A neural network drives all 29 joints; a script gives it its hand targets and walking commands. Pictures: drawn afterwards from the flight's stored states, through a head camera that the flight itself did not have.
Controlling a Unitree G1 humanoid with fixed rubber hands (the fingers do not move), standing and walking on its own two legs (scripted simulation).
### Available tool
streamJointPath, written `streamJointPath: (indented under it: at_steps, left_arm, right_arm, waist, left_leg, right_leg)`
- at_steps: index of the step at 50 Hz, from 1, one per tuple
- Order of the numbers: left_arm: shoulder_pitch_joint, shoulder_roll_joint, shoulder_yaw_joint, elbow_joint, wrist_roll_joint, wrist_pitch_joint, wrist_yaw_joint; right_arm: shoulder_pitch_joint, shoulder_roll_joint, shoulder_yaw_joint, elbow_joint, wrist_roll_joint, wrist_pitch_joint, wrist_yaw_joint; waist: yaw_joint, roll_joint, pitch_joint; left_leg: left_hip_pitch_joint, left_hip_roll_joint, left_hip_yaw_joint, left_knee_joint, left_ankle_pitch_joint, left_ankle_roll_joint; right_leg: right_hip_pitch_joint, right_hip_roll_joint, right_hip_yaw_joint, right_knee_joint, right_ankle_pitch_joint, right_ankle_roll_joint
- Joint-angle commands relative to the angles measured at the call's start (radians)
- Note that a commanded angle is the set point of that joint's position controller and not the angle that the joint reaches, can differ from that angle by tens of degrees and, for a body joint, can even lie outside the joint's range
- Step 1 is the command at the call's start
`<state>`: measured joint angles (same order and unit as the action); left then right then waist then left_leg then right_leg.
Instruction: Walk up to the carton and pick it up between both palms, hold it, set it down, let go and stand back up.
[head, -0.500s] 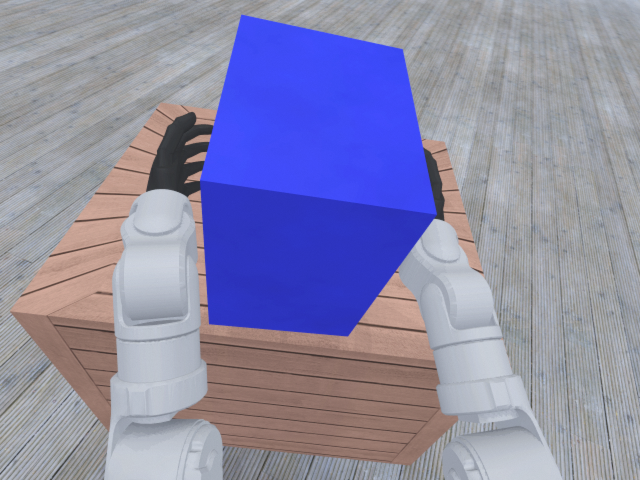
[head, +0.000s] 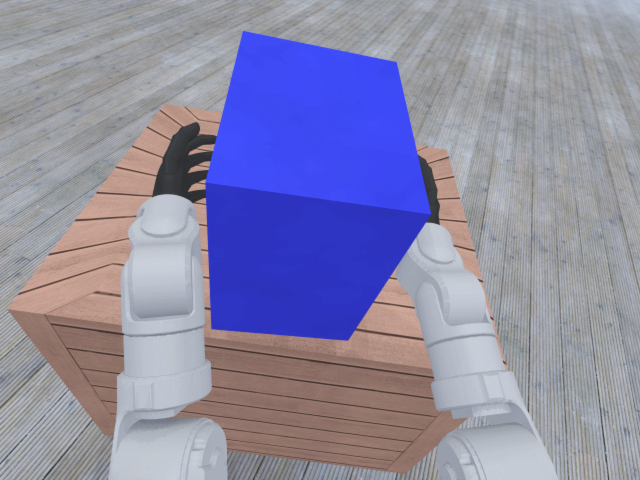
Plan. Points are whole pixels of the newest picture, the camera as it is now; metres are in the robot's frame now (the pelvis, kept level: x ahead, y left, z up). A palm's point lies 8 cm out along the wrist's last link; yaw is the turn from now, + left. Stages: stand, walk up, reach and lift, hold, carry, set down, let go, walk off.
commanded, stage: hold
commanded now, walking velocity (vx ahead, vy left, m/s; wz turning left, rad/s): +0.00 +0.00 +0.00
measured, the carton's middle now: (300, 200) +0.40 +0.02 +0.16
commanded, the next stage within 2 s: none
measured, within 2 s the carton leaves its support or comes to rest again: neither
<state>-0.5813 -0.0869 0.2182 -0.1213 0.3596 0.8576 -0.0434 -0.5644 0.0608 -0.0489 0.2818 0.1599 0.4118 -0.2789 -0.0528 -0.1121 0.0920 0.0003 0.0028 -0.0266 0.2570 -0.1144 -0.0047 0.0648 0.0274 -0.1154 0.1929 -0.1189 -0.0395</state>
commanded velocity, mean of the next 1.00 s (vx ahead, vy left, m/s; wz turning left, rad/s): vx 0.00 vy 0.00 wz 0.00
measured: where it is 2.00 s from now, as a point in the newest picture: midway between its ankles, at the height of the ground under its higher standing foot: outside the picture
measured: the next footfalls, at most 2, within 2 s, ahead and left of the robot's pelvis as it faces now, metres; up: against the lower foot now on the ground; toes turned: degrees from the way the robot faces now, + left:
none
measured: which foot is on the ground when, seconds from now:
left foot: down 0.00-1.00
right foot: down 0.00-1.00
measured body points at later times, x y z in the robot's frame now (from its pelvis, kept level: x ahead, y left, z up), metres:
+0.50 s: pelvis +0.02 +0.00 +0.00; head +0.00 +0.04 +0.45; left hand +0.37 +0.15 +0.20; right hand +0.38 -0.12 +0.18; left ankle +0.03 +0.12 -0.75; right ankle +0.01 -0.09 -0.75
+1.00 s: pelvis +0.00 +0.00 +0.00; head -0.01 +0.04 +0.45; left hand +0.36 +0.15 +0.19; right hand +0.37 -0.12 +0.17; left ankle +0.03 +0.12 -0.75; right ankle +0.01 -0.09 -0.75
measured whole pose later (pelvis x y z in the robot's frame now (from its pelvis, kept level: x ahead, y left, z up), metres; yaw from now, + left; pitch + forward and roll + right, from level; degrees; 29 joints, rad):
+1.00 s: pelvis +0.00 +0.00 +0.00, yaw +0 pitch -8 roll +0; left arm -0.54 -0.09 0.21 -0.18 0.36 0.86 -0.05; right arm -0.55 0.05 -0.02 0.24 0.17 0.42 -0.29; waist -0.06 -0.10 0.10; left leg 0.01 0.01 -0.03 0.25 -0.11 -0.01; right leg 0.08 0.04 -0.12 0.16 -0.11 -0.04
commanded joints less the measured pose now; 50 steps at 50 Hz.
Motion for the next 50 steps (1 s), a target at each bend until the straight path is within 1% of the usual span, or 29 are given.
streamJointPath:
  at_steps: [1,3,4,5,6,8,12,13,14,16,18,19,20,22,23,24,25,26,27,28,29,32,34,36,38,39,45,49,50]
  left_arm:
    - [-0.546,-0.375,-0.416,-0.11,-0.155,-0.097,-0.095]
    - [-0.528,-0.367,-0.427,-0.123,-0.166,-0.112,-0.097]
    - [-0.526,-0.367,-0.451,-0.136,-0.171,-0.113,-0.096]
    - [-0.525,-0.37,-0.452,-0.15,-0.174,-0.114,-0.097]
    - [-0.507,-0.366,-0.476,-0.168,-0.175,-0.108,-0.094]
    - [-0.493,-0.375,-0.467,-0.195,-0.172,-0.094,-0.098]
    - [-0.457,-0.355,-0.446,-0.195,-0.154,-0.064,-0.105]
    - [-0.445,-0.35,-0.446,-0.189,-0.155,-0.056,-0.107]
    - [-0.425,-0.347,-0.435,-0.199,-0.158,-0.049,-0.108]
    - [-0.411,-0.349,-0.432,-0.187,-0.171,-0.039,-0.112]
    - [-0.436,-0.349,-0.431,-0.207,-0.169,-0.03,-0.115]
    - [-0.427,-0.348,-0.433,-0.202,-0.167,-0.025,-0.114]
    - [-0.431,-0.345,-0.438,-0.228,-0.169,-0.023,-0.111]
    - [-0.453,-0.363,-0.467,-0.256,-0.175,-0.024,-0.107]
    - [-0.452,-0.36,-0.467,-0.255,-0.169,-0.019,-0.109]
    - [-0.439,-0.363,-0.471,-0.25,-0.178,-0.016,-0.108]
    - [-0.436,-0.359,-0.478,-0.256,-0.187,-0.015,-0.108]
    - [-0.441,-0.359,-0.483,-0.264,-0.185,-0.012,-0.107]
    - [-0.441,-0.358,-0.49,-0.264,-0.185,-0.014,-0.105]
    - [-0.442,-0.358,-0.483,-0.258,-0.177,-0.013,-0.105]
    - [-0.454,-0.355,-0.496,-0.252,-0.182,-0.012,-0.105]
    - [-0.44,-0.352,-0.475,-0.227,-0.176,-0.01,-0.111]
    - [-0.436,-0.351,-0.467,-0.202,-0.169,-0.009,-0.112]
    - [-0.458,-0.351,-0.46,-0.206,-0.174,-0.011,-0.113]
    - [-0.476,-0.361,-0.451,-0.204,-0.17,-0.022,-0.11]
    - [-0.492,-0.357,-0.434,-0.193,-0.164,-0.026,-0.112]
    - [-0.491,-0.359,-0.407,-0.161,-0.146,-0.056,-0.115]
    - [-0.48,-0.364,-0.428,-0.183,-0.155,-0.069,-0.117]
    - [-0.482,-0.361,-0.443,-0.188,-0.165,-0.078,-0.118]
  right_arm:
    - [-0.679,0.283,0.261,-0.241,0.033,-0.09,0.077]
    - [-0.681,0.276,0.277,-0.244,0.035,-0.095,0.076]
    - [-0.669,0.285,0.3,-0.26,0.037,-0.096,0.075]
    - [-0.671,0.287,0.306,-0.269,0.05,-0.097,0.073]
    - [-0.654,0.28,0.325,-0.283,0.057,-0.094,0.069]
    - [-0.651,0.286,0.349,-0.302,0.07,-0.09,0.062]
    - [-0.64,0.295,0.376,-0.332,0.09,-0.078,0.05]
    - [-0.626,0.279,0.373,-0.321,0.088,-0.073,0.045]
    - [-0.623,0.268,0.368,-0.318,0.098,-0.068,0.04]
    - [-0.609,0.258,0.369,-0.321,0.115,-0.056,0.035]
    - [-0.605,0.252,0.361,-0.295,0.118,-0.048,0.029]
    - [-0.616,0.26,0.367,-0.331,0.121,-0.047,0.032]
    - [-0.616,0.257,0.37,-0.333,0.134,-0.046,0.036]
    - [-0.639,0.275,0.385,-0.374,0.141,-0.046,0.035]
    - [-0.639,0.279,0.375,-0.364,0.13,-0.046,0.033]
    - [-0.643,0.269,0.377,-0.382,0.137,-0.042,0.031]
    - [-0.647,0.271,0.391,-0.395,0.143,-0.039,0.035]
    - [-0.65,0.285,0.389,-0.395,0.145,-0.036,0.035]
    - [-0.64,0.279,0.38,-0.375,0.136,-0.033,0.033]
    - [-0.633,0.271,0.372,-0.37,0.137,-0.026,0.033]
    - [-0.636,0.267,0.371,-0.346,0.137,-0.024,0.03]
    - [-0.621,0.258,0.357,-0.318,0.137,-0.018,0.034]
    - [-0.628,0.262,0.343,-0.331,0.123,-0.016,0.036]
    - [-0.629,0.25,0.324,-0.317,0.105,-0.018,0.039]
    - [-0.642,0.254,0.312,-0.304,0.095,-0.022,0.041]
    - [-0.664,0.264,0.314,-0.287,0.099,-0.023,0.045]
    - [-0.68,0.278,0.301,-0.302,0.069,-0.052,0.062]
    - [-0.661,0.291,0.322,-0.33,0.062,-0.066,0.063]
    - [-0.657,0.291,0.326,-0.333,0.067,-0.073,0.062]
  waist:
    - [-0.026,0.133,-0.442]
    - [-0.021,0.143,-0.513]
    - [-0.031,0.135,-0.517]
    - [-0.025,0.156,-0.533]
    - [-0.032,0.154,-0.547]
    - [-0.018,0.169,-0.553]
    - [0.001,0.106,-0.476]
    - [-0.007,0.095,-0.46]
    - [0.001,0.116,-0.472]
    - [-0.005,0.09,-0.426]
    - [-0.017,0.104,-0.395]
    - [-0.009,0.102,-0.409]
    - [-0.008,0.126,-0.446]
    - [-0.019,0.117,-0.462]
    - [-0.021,0.142,-0.473]
    - [-0.013,0.136,-0.465]
    - [-0.013,0.116,-0.467]
    - [-0.022,0.135,-0.456]
    - [-0.031,0.112,-0.455]
    - [-0.023,0.113,-0.433]
    - [-0.035,0.126,-0.414]
    - [-0.034,0.138,-0.379]
    - [-0.026,0.143,-0.388]
    - [-0.044,0.144,-0.402]
    - [-0.046,0.133,-0.399]
    - [-0.019,0.139,-0.382]
    - [-0.013,0.115,-0.438]
    - [-0.013,0.113,-0.466]
    - [-0.024,0.112,-0.474]
  left_leg:
    - [0.108,-0.018,0.039,-0.007,0.154,-0.015]
    - [0.149,-0.018,0.046,0.015,0.239,-0.017]
    - [0.17,-0.018,0.042,0.025,0.291,-0.02]
    - [0.154,-0.024,0.048,0.035,0.343,-0.03]
    - [0.174,-0.024,0.046,0.042,0.37,-0.034]
    - [0.163,-0.028,0.043,0.044,0.391,-0.025]
    - [0.145,-0.023,0.034,0.04,0.405,-0.019]
    - [0.132,-0.028,0.034,0.04,0.392,-0.01]
    - [0.134,-0.025,0.037,0.018,0.37,-0.011]
    - [0.12,-0.022,0.035,0.009,0.337,-0.003]
    - [0.133,-0.023,0.043,0.02,0.344,-0.014]
    - [0.137,-0.025,0.04,0.025,0.366,-0.019]
    - [0.135,-0.026,0.042,0.024,0.363,-0.019]
    - [0.171,-0.019,0.033,0.039,0.397,-0.023]
    - [0.187,-0.025,0.039,0.043,0.407,-0.029]
    - [0.188,-0.028,0.043,0.047,0.419,-0.035]
    - [0.186,-0.028,0.045,0.048,0.41,-0.022]
    - [0.171,-0.027,0.04,0.036,0.396,-0.027]
    - [0.173,-0.022,0.039,0.039,0.379,-0.031]
    - [0.176,-0.019,0.034,0.031,0.363,-0.027]
    - [0.175,-0.023,0.031,0.038,0.351,-0.032]
    - [0.156,-0.026,0.043,0.037,0.318,-0.035]
    - [0.109,-0.022,0.044,0.01,0.264,-0.019]
    - [0.107,-0.019,0.04,0.01,0.23,-0.025]
    - [0.102,-0.019,0.052,-0.007,0.178,-0.023]
    - [0.08,-0.023,0.052,-0.016,0.165,-0.019]
    - [0.107,-0.021,0.046,-0.021,0.168,-0.013]
    - [0.117,-0.025,0.048,-0.006,0.24,-0.017]
    - [0.128,-0.025,0.049,-0.007,0.233,-0.014]
  right_leg:
    - [0.055,0.001,-0.004,-0.005,0.134,0.081]
    - [0.051,0.012,-0.015,-0.006,0.182,0.075]
    - [0.067,0.014,-0.008,-0.011,0.22,0.078]
    - [0.077,0.023,-0.011,-0.002,0.261,0.075]
    - [0.093,0.021,-0.007,-0.011,0.279,0.07]
    - [0.136,0.02,-0.001,-0.008,0.316,0.075]
    - [0.167,0.0,0.001,-0.005,0.412,0.084]
    - [0.178,-0.002,0.007,-0.001,0.421,0.086]
    - [0.184,-0.003,0.007,-0.004,0.391,0.09]
    - [0.173,-0.006,0.01,-0.015,0.37,0.093]
    - [0.144,-0.005,-0.004,-0.007,0.354,0.089]
    - [0.154,0.001,-0.006,-0.008,0.357,0.09]
    - [0.161,0.001,-0.001,0.003,0.362,0.085]
    - [0.149,0.006,-0.002,-0.004,0.367,0.079]
    - [0.146,0.008,-0.015,-0.004,0.378,0.081]
    - [0.138,0.013,-0.019,-0.009,0.378,0.08]
    - [0.147,0.008,-0.008,-0.01,0.393,0.085]
    - [0.152,0.007,-0.008,-0.007,0.379,0.08]
    - [0.13,0.017,-0.019,-0.005,0.341,0.076]
    - [0.107,0.01,-0.018,-0.015,0.305,0.08]
    - [0.093,0.012,-0.018,-0.014,0.29,0.075]
    - [0.081,0.01,-0.023,-0.025,0.256,0.079]
    - [0.106,0.005,-0.014,-0.021,0.23,0.072]
    - [0.102,-0.002,-0.011,-0.024,0.198,0.072]
    - [0.091,0.005,-0.024,-0.022,0.16,0.074]
    - [0.102,0.002,-0.018,-0.028,0.153,0.076]
    - [0.115,-0.003,-0.014,-0.024,0.174,0.075]
    - [0.133,0.008,-0.013,-0.023,0.225,0.082]
    - [0.116,0.004,-0.013,-0.022,0.229,0.084]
